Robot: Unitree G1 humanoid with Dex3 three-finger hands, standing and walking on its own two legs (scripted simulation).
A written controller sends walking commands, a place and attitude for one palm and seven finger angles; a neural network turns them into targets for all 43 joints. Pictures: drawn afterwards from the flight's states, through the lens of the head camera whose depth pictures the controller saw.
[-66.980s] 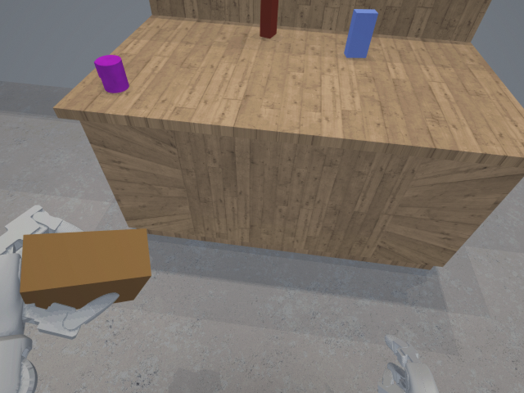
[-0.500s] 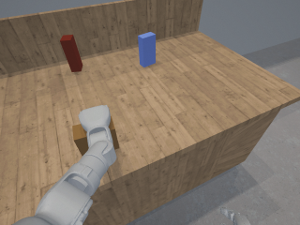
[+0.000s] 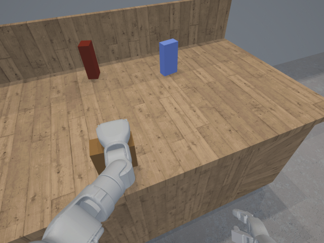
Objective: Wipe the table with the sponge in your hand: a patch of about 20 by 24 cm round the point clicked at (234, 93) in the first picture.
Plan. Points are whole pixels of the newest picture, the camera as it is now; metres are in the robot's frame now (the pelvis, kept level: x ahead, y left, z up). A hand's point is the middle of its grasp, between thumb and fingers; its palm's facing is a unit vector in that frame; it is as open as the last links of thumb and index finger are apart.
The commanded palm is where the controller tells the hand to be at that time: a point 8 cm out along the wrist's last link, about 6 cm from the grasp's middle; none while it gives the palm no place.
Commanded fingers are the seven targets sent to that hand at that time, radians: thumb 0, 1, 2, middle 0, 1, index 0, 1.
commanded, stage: wipe back along the third lane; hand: left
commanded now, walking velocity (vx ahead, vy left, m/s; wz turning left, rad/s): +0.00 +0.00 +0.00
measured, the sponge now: (116, 157) +0.36 +0.18 -0.01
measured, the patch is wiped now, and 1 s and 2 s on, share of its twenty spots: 0.95 0.95 0.95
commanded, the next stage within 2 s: slide back across to the middle lane in 0.62 s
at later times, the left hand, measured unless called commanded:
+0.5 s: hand (118, 146) +0.37 +0.17 +0.04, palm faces -0.03 -0.02 -1.00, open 9.6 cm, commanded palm +0.32 +0.14 +0.07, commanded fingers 0.00 0.10 1.30 -1.20 -1.60 -1.20 -1.60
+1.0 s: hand (115, 148) +0.36 +0.17 +0.04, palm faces -0.01 -0.07 -1.00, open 9.6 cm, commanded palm +0.31 +0.17 +0.09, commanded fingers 0.00 0.10 1.30 -1.20 -1.60 -1.20 -1.60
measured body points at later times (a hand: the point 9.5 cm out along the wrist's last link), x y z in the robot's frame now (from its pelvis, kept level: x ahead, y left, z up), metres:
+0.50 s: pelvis -0.01 +0.00 +0.00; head -0.03 -0.02 +0.45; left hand +0.36 +0.16 +0.10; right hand +0.16 -0.23 -0.11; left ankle +0.00 +0.09 -0.73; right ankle -0.02 -0.08 -0.73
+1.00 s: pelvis -0.01 -0.01 +0.00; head -0.03 -0.03 +0.45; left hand +0.35 +0.17 +0.10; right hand +0.18 -0.23 -0.10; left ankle +0.00 +0.09 -0.73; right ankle -0.02 -0.08 -0.73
